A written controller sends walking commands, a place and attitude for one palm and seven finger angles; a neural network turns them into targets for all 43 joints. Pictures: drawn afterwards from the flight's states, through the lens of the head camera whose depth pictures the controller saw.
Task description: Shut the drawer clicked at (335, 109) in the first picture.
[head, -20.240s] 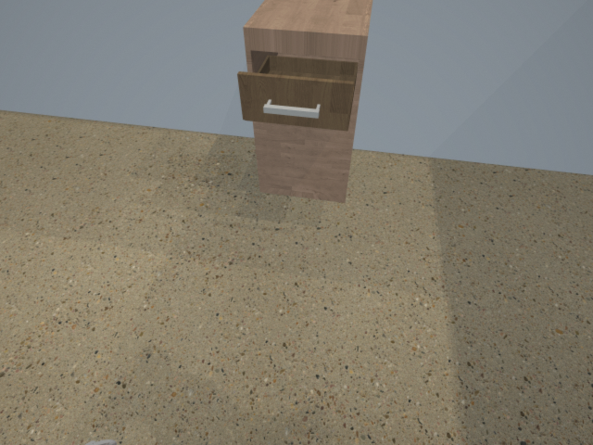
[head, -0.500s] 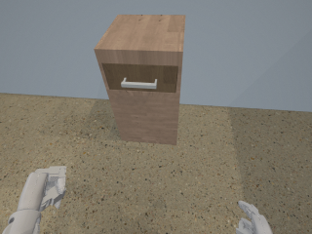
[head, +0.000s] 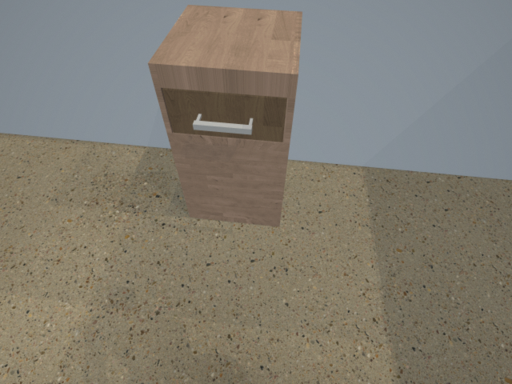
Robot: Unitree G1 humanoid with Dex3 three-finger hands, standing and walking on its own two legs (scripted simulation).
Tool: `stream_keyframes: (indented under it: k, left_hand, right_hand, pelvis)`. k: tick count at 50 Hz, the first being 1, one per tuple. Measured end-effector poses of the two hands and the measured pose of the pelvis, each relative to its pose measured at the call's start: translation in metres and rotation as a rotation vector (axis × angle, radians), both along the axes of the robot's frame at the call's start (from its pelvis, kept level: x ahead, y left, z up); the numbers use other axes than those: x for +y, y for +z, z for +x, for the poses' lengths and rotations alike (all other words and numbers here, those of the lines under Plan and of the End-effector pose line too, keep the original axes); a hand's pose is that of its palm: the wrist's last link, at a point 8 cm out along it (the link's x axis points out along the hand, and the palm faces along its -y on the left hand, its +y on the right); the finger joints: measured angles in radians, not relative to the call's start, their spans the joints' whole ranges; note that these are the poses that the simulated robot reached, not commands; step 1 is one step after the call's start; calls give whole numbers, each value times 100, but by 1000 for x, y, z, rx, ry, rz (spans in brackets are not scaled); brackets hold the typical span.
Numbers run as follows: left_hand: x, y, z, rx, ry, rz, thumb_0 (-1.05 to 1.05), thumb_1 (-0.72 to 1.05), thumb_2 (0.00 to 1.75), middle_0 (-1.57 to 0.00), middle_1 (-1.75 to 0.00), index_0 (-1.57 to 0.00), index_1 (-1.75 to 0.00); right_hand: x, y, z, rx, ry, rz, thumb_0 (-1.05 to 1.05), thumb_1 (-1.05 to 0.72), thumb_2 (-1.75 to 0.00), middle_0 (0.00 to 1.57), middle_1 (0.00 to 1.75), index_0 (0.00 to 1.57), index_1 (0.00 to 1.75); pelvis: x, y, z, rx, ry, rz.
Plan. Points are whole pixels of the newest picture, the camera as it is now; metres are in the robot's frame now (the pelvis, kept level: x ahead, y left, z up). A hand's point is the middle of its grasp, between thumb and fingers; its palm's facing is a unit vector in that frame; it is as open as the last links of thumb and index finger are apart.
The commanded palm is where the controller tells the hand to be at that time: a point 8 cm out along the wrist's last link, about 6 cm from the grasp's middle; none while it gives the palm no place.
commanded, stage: let the arm hang, fingers relaxed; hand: left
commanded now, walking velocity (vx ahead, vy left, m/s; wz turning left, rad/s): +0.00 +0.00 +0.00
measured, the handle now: (223, 123) +0.87 +0.16 -0.16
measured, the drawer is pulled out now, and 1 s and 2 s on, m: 0.00 0.00 0.00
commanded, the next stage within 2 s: look to check the result in 0.50 s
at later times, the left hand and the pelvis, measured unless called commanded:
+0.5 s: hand out of the picture -0.01 +0.15 -0.18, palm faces +0.04 -0.98 -0.17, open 7.3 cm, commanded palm none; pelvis +0.00 -0.01 +0.00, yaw -1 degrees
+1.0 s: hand out of the picture +0.00 +0.14 -0.18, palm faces +0.05 -0.98 -0.18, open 7.3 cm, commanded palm none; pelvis +0.01 -0.02 +0.00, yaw -1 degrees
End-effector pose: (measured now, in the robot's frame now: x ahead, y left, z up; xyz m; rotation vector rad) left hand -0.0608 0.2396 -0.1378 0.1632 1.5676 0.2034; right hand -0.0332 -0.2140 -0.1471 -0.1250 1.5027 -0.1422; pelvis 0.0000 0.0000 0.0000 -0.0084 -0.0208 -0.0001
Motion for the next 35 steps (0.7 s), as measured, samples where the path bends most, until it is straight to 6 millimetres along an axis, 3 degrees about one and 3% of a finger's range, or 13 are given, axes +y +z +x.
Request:
stream_keyframes:
  k: [7, 16, 35]
  left_hand:
    - [-19, -5, 18, -67, -4, -32, 0, 91, 90, -30, -43, -31, -43]
    - [-40, -11, 48, -151, -20, -73, 0, 91, 90, -21, -32, -22, -32]
    - [-44, -8, 41, -110, 1, -52, 0, 91, 90, -19, -30, -20, -30]
  right_hand:
    - [14, -5, 4, -37, -20, 36, 1, -91, -90, 20, 30, 20, 30]
    - [12, -5, 6, -62, -41, 30, 1, -91, -90, 20, 30, 20, 30]
    - [-1, -4, 10, -41, -43, 21, 1, -91, -90, 20, 30, 20, 30]
  pelvis:
    - [0, 0, -1, -6, -5, 6]
    - [-4, -1, 0, -4, -10, 9]
    - [-15, 0, 8, -4, -8, 9]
